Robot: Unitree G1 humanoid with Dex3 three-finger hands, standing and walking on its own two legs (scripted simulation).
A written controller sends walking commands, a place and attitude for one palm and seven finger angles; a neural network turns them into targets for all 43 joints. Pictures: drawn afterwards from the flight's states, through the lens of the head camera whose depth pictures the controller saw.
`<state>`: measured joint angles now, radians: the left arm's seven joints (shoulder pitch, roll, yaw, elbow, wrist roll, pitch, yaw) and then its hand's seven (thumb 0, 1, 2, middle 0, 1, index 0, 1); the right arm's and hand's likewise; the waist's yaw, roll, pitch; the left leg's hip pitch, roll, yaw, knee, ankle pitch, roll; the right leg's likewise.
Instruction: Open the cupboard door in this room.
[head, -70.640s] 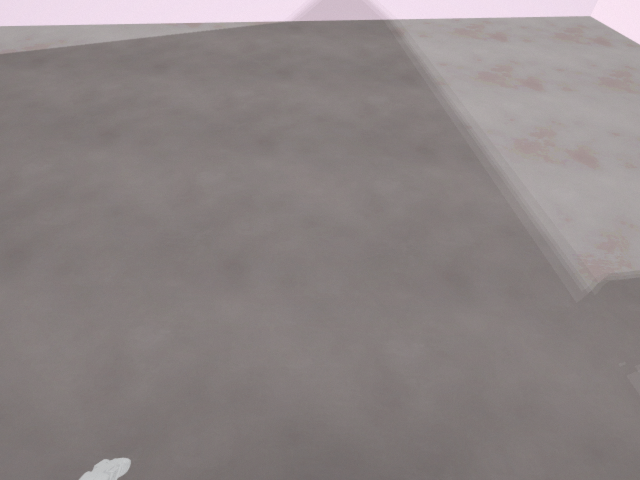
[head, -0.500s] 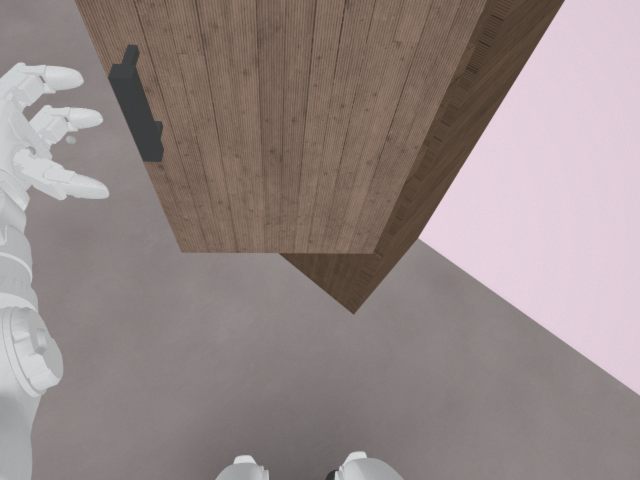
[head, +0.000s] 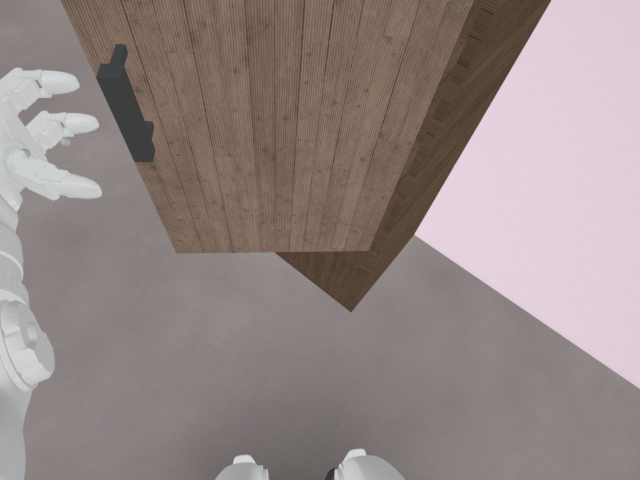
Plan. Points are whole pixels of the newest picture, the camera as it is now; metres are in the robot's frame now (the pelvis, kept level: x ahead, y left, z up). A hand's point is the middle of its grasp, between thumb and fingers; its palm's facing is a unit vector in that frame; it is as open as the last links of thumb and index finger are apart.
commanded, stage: slide the fingers in behind the handle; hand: left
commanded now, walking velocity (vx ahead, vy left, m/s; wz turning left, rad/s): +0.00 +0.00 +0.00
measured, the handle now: (132, 106) +0.55 +0.20 +0.11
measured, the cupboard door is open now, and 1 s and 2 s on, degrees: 43 43 43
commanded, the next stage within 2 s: close the thumb around the handle in 1.66 s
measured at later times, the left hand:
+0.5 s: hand (103, 141) +0.49 +0.22 +0.12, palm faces +0.00 -1.00 +0.01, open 14.0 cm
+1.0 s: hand (136, 141) +0.48 +0.19 +0.12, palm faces +0.01 -1.00 -0.01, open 14.0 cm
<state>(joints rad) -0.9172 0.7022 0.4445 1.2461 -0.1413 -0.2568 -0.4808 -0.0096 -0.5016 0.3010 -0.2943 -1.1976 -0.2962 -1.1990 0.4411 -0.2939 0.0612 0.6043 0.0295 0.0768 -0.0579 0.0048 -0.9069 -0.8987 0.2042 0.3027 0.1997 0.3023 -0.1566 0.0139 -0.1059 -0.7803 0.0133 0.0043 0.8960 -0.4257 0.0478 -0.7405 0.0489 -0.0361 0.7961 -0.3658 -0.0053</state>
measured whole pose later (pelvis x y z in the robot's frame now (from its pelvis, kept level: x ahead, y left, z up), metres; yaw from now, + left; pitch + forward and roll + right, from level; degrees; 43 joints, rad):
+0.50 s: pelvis +0.00 +0.00 +0.00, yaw +0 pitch +17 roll -3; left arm -0.89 0.58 0.41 1.17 -0.13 -0.30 -0.37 -0.01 -0.50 0.30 -0.29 -1.20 -0.30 -1.20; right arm 0.42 -0.28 0.05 0.59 0.02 0.06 -0.04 0.00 -0.91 -0.90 0.20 0.30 0.20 0.30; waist -0.15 0.02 -0.10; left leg -0.76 0.01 0.01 0.89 -0.43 0.04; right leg -0.73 0.05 -0.03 0.81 -0.37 -0.01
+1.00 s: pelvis +0.00 -0.02 +0.00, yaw +0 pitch +16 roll -2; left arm -0.89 0.52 0.36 1.16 -0.13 -0.30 -0.28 -0.01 -0.50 0.30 -0.27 -1.19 -0.29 -1.20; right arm 0.42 -0.28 0.04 0.61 0.02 0.05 -0.03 0.00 -0.91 -0.90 0.20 0.30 0.20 0.30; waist -0.14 0.02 -0.10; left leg -0.74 0.01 0.00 0.88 -0.41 0.03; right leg -0.72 0.05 -0.04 0.81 -0.37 -0.03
